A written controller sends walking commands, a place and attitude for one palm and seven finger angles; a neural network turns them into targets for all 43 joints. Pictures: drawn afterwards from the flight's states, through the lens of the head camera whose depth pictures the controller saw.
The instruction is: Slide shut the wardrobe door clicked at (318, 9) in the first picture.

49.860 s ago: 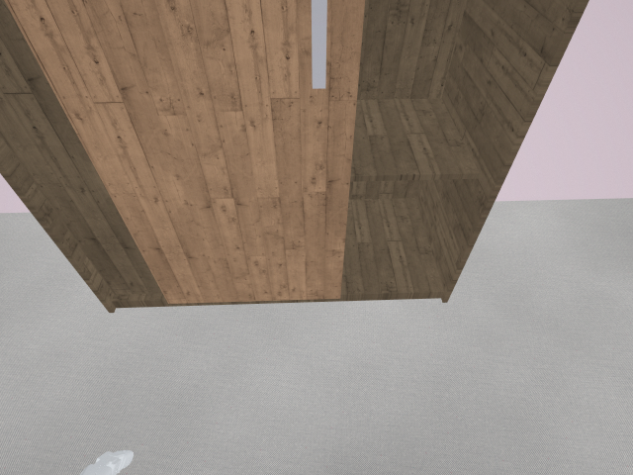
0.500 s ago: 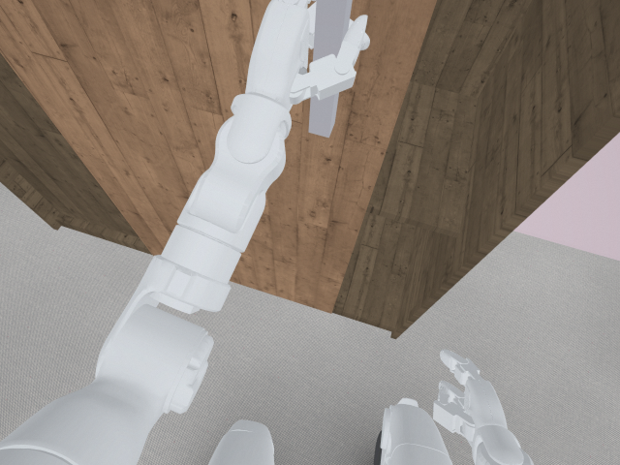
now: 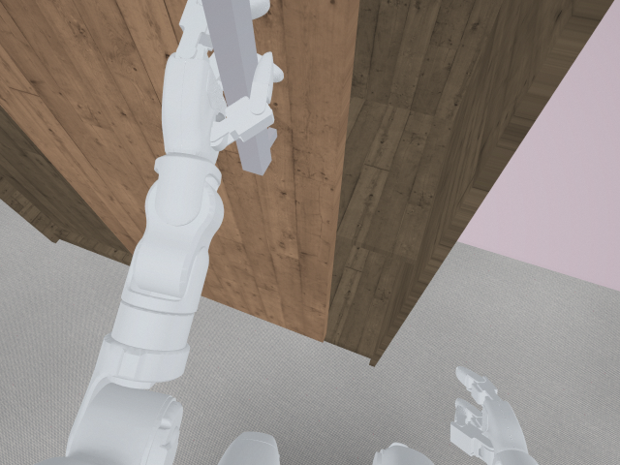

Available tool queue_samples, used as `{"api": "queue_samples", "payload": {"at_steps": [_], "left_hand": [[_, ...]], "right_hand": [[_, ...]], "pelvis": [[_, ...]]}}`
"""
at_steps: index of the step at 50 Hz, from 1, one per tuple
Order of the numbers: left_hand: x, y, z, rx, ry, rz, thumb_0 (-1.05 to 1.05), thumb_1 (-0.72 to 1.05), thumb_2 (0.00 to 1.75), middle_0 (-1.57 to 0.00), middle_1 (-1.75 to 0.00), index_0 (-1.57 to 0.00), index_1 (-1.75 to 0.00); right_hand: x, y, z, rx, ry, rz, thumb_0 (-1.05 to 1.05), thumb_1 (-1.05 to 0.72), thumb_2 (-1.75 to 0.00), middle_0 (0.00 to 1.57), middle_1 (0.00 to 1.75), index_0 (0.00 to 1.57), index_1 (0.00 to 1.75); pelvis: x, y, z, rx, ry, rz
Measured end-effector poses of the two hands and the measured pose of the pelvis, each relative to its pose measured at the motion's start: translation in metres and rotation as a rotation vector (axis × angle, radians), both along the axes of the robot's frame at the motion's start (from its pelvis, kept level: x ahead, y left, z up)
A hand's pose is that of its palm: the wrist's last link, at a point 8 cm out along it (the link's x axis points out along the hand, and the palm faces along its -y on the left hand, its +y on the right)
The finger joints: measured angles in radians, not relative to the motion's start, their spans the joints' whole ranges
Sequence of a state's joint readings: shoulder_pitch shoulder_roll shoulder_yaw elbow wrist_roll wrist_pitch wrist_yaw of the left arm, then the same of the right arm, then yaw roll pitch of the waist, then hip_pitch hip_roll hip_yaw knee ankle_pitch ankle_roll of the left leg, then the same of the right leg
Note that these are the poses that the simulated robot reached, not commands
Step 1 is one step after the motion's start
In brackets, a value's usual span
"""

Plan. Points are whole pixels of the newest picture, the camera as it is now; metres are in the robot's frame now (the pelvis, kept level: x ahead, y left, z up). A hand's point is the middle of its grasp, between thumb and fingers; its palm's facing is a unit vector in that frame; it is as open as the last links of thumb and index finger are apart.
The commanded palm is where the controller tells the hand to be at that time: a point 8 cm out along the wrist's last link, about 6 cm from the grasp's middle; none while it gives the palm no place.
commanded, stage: step sideways, sliding the door along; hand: left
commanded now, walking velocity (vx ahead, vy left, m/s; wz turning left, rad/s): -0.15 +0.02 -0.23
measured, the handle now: (248, 49) +0.42 +0.16 +0.26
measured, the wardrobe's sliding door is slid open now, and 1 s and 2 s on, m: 0.15 0.00 0.00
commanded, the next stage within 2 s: stop walking and hold the door there in 0.68 s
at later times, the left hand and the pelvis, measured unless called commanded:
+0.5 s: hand (422, 163) +0.35 -0.01 +0.23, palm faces -0.10 -0.99 -0.04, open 7.9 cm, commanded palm +0.33 -0.04 +0.23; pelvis +0.03 -0.04 -0.02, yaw -3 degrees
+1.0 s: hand (422, 154) +0.36 -0.01 +0.23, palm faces +0.06 -0.99 -0.11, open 7.8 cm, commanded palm +0.33 +0.04 +0.21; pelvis -0.02 -0.11 -0.01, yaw -7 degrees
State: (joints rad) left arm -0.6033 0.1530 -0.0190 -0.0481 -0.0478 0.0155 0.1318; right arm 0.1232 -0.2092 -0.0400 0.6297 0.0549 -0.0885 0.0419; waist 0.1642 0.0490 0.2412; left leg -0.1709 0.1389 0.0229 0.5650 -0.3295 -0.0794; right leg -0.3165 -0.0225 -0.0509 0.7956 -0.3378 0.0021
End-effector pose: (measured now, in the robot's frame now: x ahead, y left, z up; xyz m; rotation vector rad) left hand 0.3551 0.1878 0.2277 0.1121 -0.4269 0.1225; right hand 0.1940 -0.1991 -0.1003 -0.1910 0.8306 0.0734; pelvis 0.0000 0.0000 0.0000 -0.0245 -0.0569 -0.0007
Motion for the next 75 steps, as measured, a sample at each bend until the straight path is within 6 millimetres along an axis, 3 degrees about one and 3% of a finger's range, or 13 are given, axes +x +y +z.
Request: {"api": "queue_samples", "payload": {"at_steps": [6,14,21,25,29,39,44,48,54,60,66,75], "left_hand": [[-0.005,-0.036,-0.001,0.012,-0.022,0.009,-0.11,0.69,0.83,-0.50,-1.43,-0.17,-1.13],[-0.013,-0.089,-0.003,-0.036,-0.030,-0.154,-0.07,0.72,0.79,-0.36,-1.43,-0.13,-1.04],[-0.021,-0.139,-0.006,-0.040,-0.041,-0.285,-0.04,0.73,0.76,-0.22,-1.45,-0.06,-0.95],[-0.021,-0.141,-0.009,-0.037,-0.078,-0.249,-0.04,0.75,0.78,-0.23,-1.46,-0.03,-0.89],[-0.021,-0.142,-0.010,-0.043,-0.088,-0.223,-0.05,0.73,0.80,-0.27,-1.45,-0.04,-0.87],[-0.021,-0.141,-0.010,-0.073,-0.090,-0.230,-0.03,0.71,0.80,-0.27,-1.44,-0.06,-0.90],[-0.021,-0.139,-0.008,-0.011,-0.094,-0.194,-0.07,0.68,0.80,-0.35,-1.43,-0.03,-0.97],[-0.021,-0.142,-0.007,0.031,-0.102,-0.113,-0.09,0.67,0.81,-0.44,-1.42,-0.01,-1.07],[-0.023,-0.142,0.000,0.044,-0.029,-0.060,-0.07,0.64,0.82,-0.48,-1.41,-0.06,-1.20],[-0.023,-0.141,0.001,0.023,-0.014,-0.072,-0.05,0.62,0.82,-0.47,-1.40,-0.10,-1.24],[-0.024,-0.143,0.002,-0.003,0.010,-0.073,-0.02,0.65,0.81,-0.46,-1.40,-0.08,-1.24],[-0.026,-0.144,0.003,0.018,0.026,-0.032,-0.03,0.65,0.81,-0.46,-1.40,-0.08,-1.24]], "right_hand": [[0.027,-0.004,-0.011,0.061,-0.053,0.016,0.02,-0.90,-0.90,0.20,0.30,0.20,0.30],[0.053,-0.001,0.011,0.053,-0.134,-0.008,0.01,-0.90,-0.90,0.20,0.30,0.20,0.30],[0.064,0.010,0.019,0.125,-0.181,0.038,0.01,-0.90,-0.90,0.20,0.30,0.20,0.30],[0.070,0.003,0.006,0.151,-0.173,0.045,0.01,-0.90,-0.90,0.20,0.30,0.20,0.30],[0.068,-0.016,-0.003,0.120,-0.124,0.021,0.01,-0.90,-0.90,0.20,0.30,0.20,0.30],[0.022,-0.064,0.013,0.030,-0.082,-0.060,0.01,-0.90,-0.90,0.20,0.30,0.20,0.30],[-0.001,-0.086,0.012,0.061,-0.057,-0.132,0.01,-0.90,-0.90,0.20,0.30,0.20,0.30],[-0.016,-0.113,0.001,0.077,-0.086,-0.177,0.01,-0.90,-0.90,0.20,0.30,0.20,0.30],[-0.065,-0.162,0.013,-0.031,-0.067,-0.308,0.01,-0.90,-0.90,0.20,0.30,0.20,0.30],[-0.120,-0.195,0.029,-0.143,-0.049,-0.409,0.01,-0.90,-0.90,0.20,0.30,0.20,0.30],[-0.161,-0.203,0.033,-0.158,-0.035,-0.474,0.01,-0.90,-0.90,0.20,0.30,0.20,0.30],[-0.177,-0.190,0.010,-0.090,0.036,-0.469,0.01,-0.90,-0.90,0.20,0.30,0.20,0.30]], "pelvis": [[0.010,-0.019,-0.008,0.009,0.024,0.015],[0.014,-0.007,-0.002,0.030,0.065,0.002],[0.029,-0.018,-0.004,0.024,0.034,-0.043],[0.034,-0.035,-0.016,0.015,0.007,-0.050],[0.026,-0.048,-0.015,0.019,0.021,-0.022],[0.000,-0.057,0.000,0.030,0.032,-0.057],[-0.004,-0.081,0.000,-0.006,0.015,-0.111],[-0.010,-0.107,-0.013,-0.006,-0.004,-0.125],[-0.025,-0.117,0.002,0.057,0.017,-0.157],[-0.033,-0.116,0.004,0.042,0.030,-0.173],[-0.038,-0.115,0.006,0.046,0.009,-0.226],[-0.040,-0.126,0.007,0.024,0.023,-0.237]]}}
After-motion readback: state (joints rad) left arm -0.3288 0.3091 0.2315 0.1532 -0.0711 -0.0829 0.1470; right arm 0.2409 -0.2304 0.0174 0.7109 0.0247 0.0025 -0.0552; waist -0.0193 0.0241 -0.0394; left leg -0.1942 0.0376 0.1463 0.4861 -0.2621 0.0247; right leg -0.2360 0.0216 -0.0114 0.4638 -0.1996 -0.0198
